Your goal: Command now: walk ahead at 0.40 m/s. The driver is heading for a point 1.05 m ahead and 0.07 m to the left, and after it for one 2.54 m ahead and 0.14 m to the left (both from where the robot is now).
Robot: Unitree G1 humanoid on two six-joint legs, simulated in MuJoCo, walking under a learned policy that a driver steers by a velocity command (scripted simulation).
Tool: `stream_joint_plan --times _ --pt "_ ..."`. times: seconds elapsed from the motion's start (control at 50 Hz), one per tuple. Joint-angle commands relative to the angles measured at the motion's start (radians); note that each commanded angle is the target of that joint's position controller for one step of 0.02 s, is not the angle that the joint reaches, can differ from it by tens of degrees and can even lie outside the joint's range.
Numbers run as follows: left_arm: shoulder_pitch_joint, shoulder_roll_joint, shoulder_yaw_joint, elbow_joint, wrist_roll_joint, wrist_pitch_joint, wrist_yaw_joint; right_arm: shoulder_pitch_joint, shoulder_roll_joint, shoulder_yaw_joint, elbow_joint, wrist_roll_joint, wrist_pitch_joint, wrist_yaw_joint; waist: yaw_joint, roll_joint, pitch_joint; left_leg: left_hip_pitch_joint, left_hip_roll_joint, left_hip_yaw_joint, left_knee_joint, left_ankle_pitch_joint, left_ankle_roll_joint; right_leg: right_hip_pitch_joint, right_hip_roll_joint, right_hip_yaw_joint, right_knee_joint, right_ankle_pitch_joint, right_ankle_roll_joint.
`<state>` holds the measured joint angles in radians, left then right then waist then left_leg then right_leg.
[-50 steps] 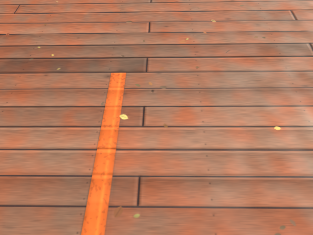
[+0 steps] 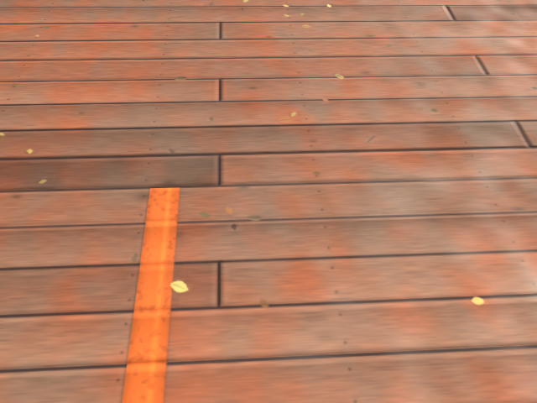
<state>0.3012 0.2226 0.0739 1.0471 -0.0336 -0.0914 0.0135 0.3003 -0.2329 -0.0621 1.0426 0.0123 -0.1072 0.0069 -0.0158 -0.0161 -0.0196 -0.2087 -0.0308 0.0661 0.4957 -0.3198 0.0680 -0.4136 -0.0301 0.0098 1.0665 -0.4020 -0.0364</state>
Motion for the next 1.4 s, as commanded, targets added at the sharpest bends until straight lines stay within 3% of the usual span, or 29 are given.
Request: stream_joint_plan --times 0.02,0.06,0.16,0.26,0.32,0.36,0.38,0.4,0.42,0.44,0.46,0.48,0.52,0.56,0.66,0.74,0.82,0.88,0.92,0.94,0.96,0.98,1.0,1.04,1.06,1.1,1.14,1.28,1.4 --pt "-0.128 0.087 0.018 -0.095 0.004 -0.034 -0.012 0.097 -0.088 0.002 -0.013 -0.006 -0.006 0.008 -0.023 0.061 0.068 0.329 0.317 -0.375 -0.27 0.326 0.148 -0.49 -0.095 0.038 0.101 0.134 -0.044" --pt "-0.137 0.061 0.017 -0.099 0.008 -0.022 -0.018 0.12 -0.071 0.013 -0.008 -0.013 0.008 0.003 -0.013 0.087 0.065 0.27 0.271 -0.271 -0.297 0.43 0.127 -0.419 -0.098 0.005 0.02 0.197 -0.026" --pt "-0.353 0.015 -0.011 -0.186 0.013 -0.011 -0.027 0.129 -0.128 0.006 -0.016 -0.014 0.017 -0.025 -0.041 0.083 0.128 0.121 0.208 -0.141 -0.375 0.437 0.113 -0.284 -0.04 -0.063 -0.368 0.413 0.016" --pt "-0.465 0.049 -0.018 -0.241 0.001 -0.011 -0.05 0.194 -0.13 -0.007 0.017 0.004 0.016 -0.025 -0.05 0.096 0.163 0.227 0.265 -0.122 -0.373 0.452 0.108 -0.237 -0.02 -0.054 -0.531 0.46 -0.021" --pt "-0.382 0.111 0.006 -0.236 0.005 -0.017 -0.056 0.159 -0.158 -0.022 0.009 0.001 0.027 -0.026 0.024 0.126 0.068 0.33 0.287 -0.098 -0.219 0.833 0.078 -0.084 0.031 -0.076 -0.547 0.375 -0.07" --pt "-0.092 0.188 0.047 -0.155 0.006 -0.011 -0.044 0.12 -0.15 -0.018 -0.008 -0.006 0.04 -0.024 0.168 0.138 -0.105 0.21 0.225 -0.053 0.133 0.96 0.032 0.324 0.046 -0.074 -0.537 0.368 -0.126" --pt "0.089 0.266 0.065 -0.12 0.021 -0.003 -0.032 0.134 -0.108 -0.002 -0.031 -0.026 0.038 -0.021 0.201 -0.011 -0.253 -0.044 0.146 -0.019 0.477 0.553 0.004 0.638 -0.173 0.192 -0.514 0.319 -0.189" --pt "0.115 0.275 0.056 -0.105 0.034 -0.005 -0.043 0.272 0.041 0.036 -0.023 -0.004 0.015 -0.005 0.105 -0.264 -0.403 -0.378 -0.038 -0.124 0.798 -0.237 -0.038 0.886 -0.385 0.71 -0.693 0.077 -0.35" --pt "0.066 0.186 0.033 -0.11 0.022 -0.008 -0.046 0.165 -0.072 0.01 -0.031 0.024 -0.011 0.001 0.137 -0.156 -0.299 -0.483 0.014 -0.22 0.9 -0.236 -0.011 0.799 -0.333 0.713 -0.778 -0.023 -0.291" --pt "-0.039 0.148 0.02 -0.13 0.016 -0.013 -0.044 0.06 -0.121 -0.004 -0.069 0.042 -0.024 0.0 0.113 -0.115 -0.141 -0.534 0.065 -0.18 0.893 -0.139 0.004 0.636 -0.304 0.546 -0.804 0.031 -0.244" --pt "-0.126 0.126 0.01 -0.149 0.022 -0.02 -0.047 0.014 -0.125 -0.007 -0.078 0.037 -0.026 -0.01 0.073 -0.007 -0.071 -0.479 0.12 -0.159 0.841 -0.04 0.005 0.463 -0.273 0.428 -0.836 0.151 -0.223" --pt "-0.168 0.102 0.003 -0.152 0.034 -0.027 -0.052 0.003 -0.119 -0.018 -0.077 0.019 -0.018 -0.02 0.038 0.014 -0.027 -0.424 0.152 -0.15 0.786 0.011 0.003 0.334 -0.237 0.339 -0.861 0.235 -0.209" --pt "-0.17 0.083 -0.004 -0.137 0.043 -0.031 -0.056 0.057 -0.073 -0.019 -0.072 0.013 0.01 -0.025 -0.013 -0.032 -0.019 -0.333 0.187 -0.156 0.716 0.042 0.001 0.222 -0.196 0.251 -0.912 0.253 -0.204" --pt "-0.133 0.108 -0.001 -0.119 0.039 -0.032 -0.046 0.028 -0.064 -0.021 -0.086 0.01 0.027 -0.029 -0.02 -0.04 0.023 -0.36 0.203 -0.142 0.641 0.066 -0.016 0.166 -0.187 0.199 -0.955 0.254 -0.215" --pt "-0.031 0.154 0.006 -0.098 0.036 -0.022 -0.012 -0.165 -0.078 -0.027 -0.153 -0.009 0.026 -0.024 0.023 -0.024 0.068 -0.5 0.2 -0.124 0.356 0.333 -0.059 0.23 -0.169 0.124 -0.981 0.328 -0.193" --pt "0.05 0.163 0.007 -0.077 0.023 -0.016 -0.006 -0.304 -0.055 -0.012 -0.19 0.0 0.018 -0.008 0.071 -0.028 0.085 -0.459 0.152 -0.078 0.152 0.445 -0.062 0.285 -0.152 0.061 -0.968 0.35 -0.164" --pt "0.116 0.173 0.013 -0.047 0.018 0.003 -0.004 -0.405 -0.06 -0.001 -0.234 0.01 0.009 0.018 0.099 -0.033 0.112 -0.486 0.13 -0.071 0.053 0.368 -0.046 0.421 -0.204 0.062 -0.903 0.378 -0.162" --pt "0.101 0.195 0.024 -0.046 0.015 0.018 0.0 -0.368 -0.098 -0.009 -0.242 0.014 -0.001 0.032 0.054 -0.066 0.085 -0.391 0.1 -0.056 0.009 0.253 -0.007 0.484 -0.241 0.071 -0.82 0.53 -0.137" --pt "0.059 0.182 0.018 -0.06 0.016 0.027 0.001 -0.128 -0.17 -0.048 -0.171 0.01 -0.005 0.027 -0.072 -0.065 -0.061 -0.049 0.038 -0.006 -0.016 0.248 0.043 0.433 -0.172 0.006 -0.548 0.826 -0.094" --pt "0.062 0.147 0.0 -0.087 0.031 0.026 0.001 0.072 -0.25 -0.073 -0.126 -0.005 -0.005 0.018 -0.136 0.025 -0.218 0.275 0.199 -0.188 0.02 0.267 0.111 0.23 -0.113 -0.044 -0.237 0.627 -0.056" --pt "0.185 0.009 -0.039 -0.094 0.032 0.002 -0.012 0.155 -0.327 -0.089 -0.096 -0.008 0.002 0.021 -0.072 0.303 -0.355 0.629 0.428 -0.677 -0.092 0.078 0.276 -0.186 0.081 -0.04 0.123 -0.014 0.014" --pt "0.128 0.1 -0.02 -0.086 0.007 -0.024 -0.016 0.149 -0.227 -0.059 -0.102 -0.003 0.003 0.021 -0.103 0.244 -0.36 0.631 0.421 -0.79 -0.187 -0.024 0.26 -0.309 0.058 0.105 0.259 -0.165 -0.002" --pt "0.03 0.161 -0.004 -0.117 -0.015 -0.04 -0.018 0.053 -0.178 -0.044 -0.121 0.0 0.0 0.017 -0.094 0.198 -0.21 0.511 0.387 -0.634 -0.195 0.016 0.209 -0.385 0.004 0.096 0.286 -0.095 -0.022" --pt "-0.053 0.157 0.004 -0.131 0.004 -0.038 -0.004 -0.089 -0.121 -0.025 -0.151 -0.015 -0.003 0.019 -0.035 0.067 -0.067 0.223 0.316 -0.422 -0.245 0.204 0.171 -0.309 -0.084 0.058 0.179 0.061 -0.022" --pt "-0.034 0.144 0.009 -0.128 0.011 -0.024 -0.002 -0.111 -0.097 -0.017 -0.149 -0.024 -0.007 0.022 0.002 0.084 -0.049 0.14 0.288 -0.364 -0.274 0.244 0.159 -0.242 -0.112 0.066 0.135 0.1 -0.023" --pt "-0.006 0.1 0.006 -0.123 0.012 0.001 -0.001 -0.095 -0.099 -0.017 -0.133 -0.02 -0.01 0.024 0.028 0.09 -0.025 0.068 0.27 -0.306 -0.326 0.275 0.168 -0.197 -0.125 0.059 0.07 0.124 -0.015" --pt "-0.051 0.096 0.006 -0.141 0.019 0.013 0.002 -0.065 -0.132 -0.024 -0.119 -0.017 -0.013 0.014 0.031 0.075 0.012 0.046 0.269 -0.261 -0.362 0.318 0.178 -0.241 -0.133 0.049 -0.012 0.187 0.004" --pt "-0.293 0.073 -0.004 -0.211 0.021 0.006 -0.015 0.039 -0.154 -0.025 -0.085 -0.004 0.001 -0.013 -0.034 0.073 0.074 0.083 0.211 -0.121 -0.394 0.341 0.127 -0.249 -0.084 -0.007 -0.409 0.517 0.026" --pt "-0.42 0.089 -0.011 -0.268 0.011 -0.008 -0.05 0.12 -0.171 -0.035 -0.04 0.004 0.028 -0.019 -0.056 0.082 0.111 0.282 0.293 -0.131 -0.306 0.406 0.115 -0.281 -0.054 -0.011 -0.544 0.414 -0.013"
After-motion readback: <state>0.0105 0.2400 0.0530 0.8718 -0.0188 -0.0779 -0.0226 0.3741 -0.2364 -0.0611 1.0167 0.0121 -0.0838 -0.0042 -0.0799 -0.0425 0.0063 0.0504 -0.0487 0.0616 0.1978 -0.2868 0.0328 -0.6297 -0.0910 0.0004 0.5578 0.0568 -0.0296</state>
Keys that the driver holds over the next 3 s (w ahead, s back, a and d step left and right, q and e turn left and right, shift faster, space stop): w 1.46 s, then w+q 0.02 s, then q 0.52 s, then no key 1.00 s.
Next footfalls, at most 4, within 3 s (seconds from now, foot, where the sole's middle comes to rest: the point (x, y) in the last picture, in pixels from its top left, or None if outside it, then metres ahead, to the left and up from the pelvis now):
0.36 right None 0.38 -0.14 -0.77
0.94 left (228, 342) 0.68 0.11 -0.77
1.48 right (309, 245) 1.00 -0.13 -0.77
2.00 left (232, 230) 1.06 0.11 -0.77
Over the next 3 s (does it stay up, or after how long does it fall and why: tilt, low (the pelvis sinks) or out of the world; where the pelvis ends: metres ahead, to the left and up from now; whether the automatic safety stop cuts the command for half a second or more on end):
stays up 1.05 -0.02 0.00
